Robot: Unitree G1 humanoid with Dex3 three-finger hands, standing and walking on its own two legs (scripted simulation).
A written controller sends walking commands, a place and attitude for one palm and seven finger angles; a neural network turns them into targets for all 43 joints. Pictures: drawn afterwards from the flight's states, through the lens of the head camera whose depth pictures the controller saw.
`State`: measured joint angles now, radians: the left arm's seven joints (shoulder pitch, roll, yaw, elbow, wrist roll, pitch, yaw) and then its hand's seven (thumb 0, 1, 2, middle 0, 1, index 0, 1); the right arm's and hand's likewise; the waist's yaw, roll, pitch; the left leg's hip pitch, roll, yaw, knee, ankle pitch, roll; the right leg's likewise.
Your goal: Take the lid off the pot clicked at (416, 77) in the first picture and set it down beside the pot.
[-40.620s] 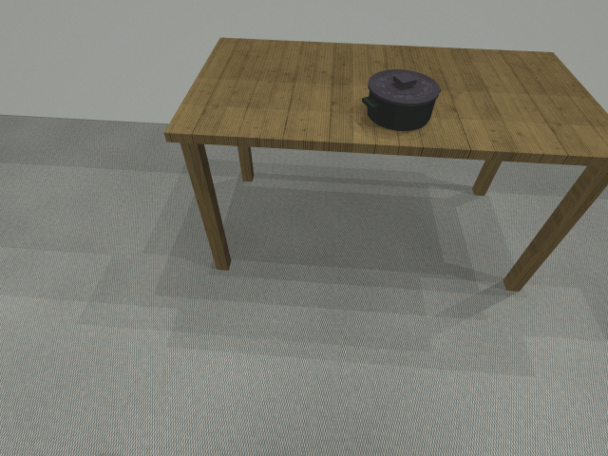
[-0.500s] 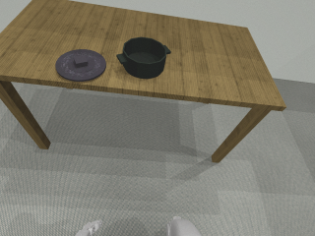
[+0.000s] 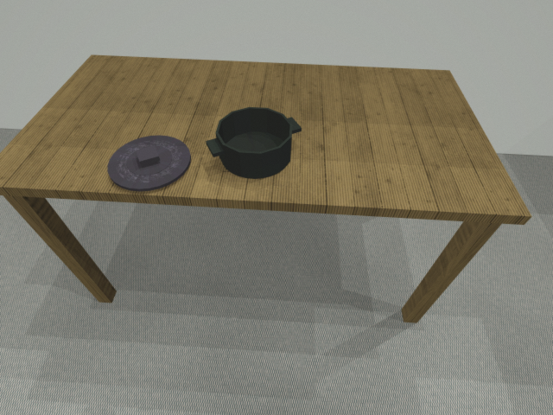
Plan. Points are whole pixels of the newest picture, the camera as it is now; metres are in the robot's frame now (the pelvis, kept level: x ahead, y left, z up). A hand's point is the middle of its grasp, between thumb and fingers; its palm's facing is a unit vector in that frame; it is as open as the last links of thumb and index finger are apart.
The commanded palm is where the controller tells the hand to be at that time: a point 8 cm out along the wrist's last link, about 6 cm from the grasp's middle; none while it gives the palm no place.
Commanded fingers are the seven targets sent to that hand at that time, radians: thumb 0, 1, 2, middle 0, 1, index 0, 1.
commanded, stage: stop stepping back and stand still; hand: left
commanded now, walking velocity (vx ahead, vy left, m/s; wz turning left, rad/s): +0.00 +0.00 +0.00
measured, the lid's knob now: (148, 155) +0.67 +0.34 -0.06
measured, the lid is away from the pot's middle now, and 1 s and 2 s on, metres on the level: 0.26 0.26 0.26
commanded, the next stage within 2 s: let the arm hang, fingers relaxed in 0.12 s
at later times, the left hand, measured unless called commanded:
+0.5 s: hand out of the picture +0.01 +0.17 -0.18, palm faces +0.06 -0.98 -0.19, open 7.3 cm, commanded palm none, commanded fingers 0.00 0.90 0.90 -0.20 -0.30 -0.20 -0.30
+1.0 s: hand out of the picture +0.00 +0.17 -0.18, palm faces +0.06 -0.98 -0.19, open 7.3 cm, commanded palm none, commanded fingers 0.00 0.90 0.90 -0.20 -0.30 -0.20 -0.30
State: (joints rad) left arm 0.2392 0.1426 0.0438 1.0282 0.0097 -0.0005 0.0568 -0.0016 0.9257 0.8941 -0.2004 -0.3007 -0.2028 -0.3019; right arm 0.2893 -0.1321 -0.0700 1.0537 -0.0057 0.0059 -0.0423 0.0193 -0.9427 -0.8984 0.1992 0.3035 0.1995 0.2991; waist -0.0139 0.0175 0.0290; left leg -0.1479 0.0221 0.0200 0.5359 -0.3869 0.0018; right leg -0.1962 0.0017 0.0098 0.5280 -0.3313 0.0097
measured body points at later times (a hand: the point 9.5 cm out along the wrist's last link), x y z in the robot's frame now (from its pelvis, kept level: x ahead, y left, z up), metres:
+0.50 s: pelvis +0.00 +0.00 +0.00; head +0.02 +0.01 +0.45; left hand +0.01 +0.22 -0.16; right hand -0.02 -0.21 -0.16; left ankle -0.06 +0.12 -0.73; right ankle -0.03 -0.13 -0.73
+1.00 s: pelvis +0.00 +0.01 +0.00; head +0.01 +0.01 +0.45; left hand -0.01 +0.22 -0.16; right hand -0.04 -0.20 -0.16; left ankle -0.06 +0.12 -0.73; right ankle -0.03 -0.13 -0.73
